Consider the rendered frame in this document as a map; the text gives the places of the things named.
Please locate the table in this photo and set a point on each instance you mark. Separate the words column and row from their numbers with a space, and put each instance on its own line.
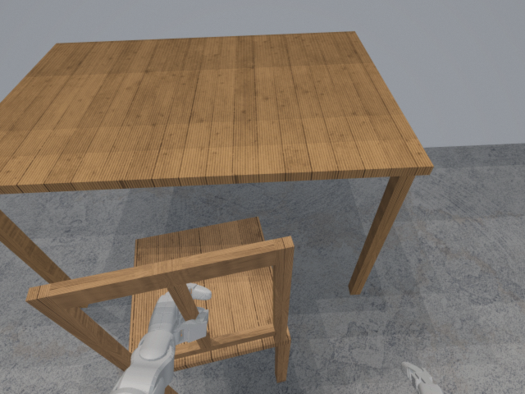
column 205, row 111

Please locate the robot left hand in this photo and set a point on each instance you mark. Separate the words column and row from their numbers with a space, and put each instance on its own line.
column 166, row 316

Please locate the left robot forearm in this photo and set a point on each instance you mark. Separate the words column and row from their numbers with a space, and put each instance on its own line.
column 152, row 365

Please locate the chair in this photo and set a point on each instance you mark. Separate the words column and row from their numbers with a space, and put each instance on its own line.
column 250, row 281

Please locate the robot right hand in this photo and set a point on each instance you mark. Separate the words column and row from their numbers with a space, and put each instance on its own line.
column 420, row 379

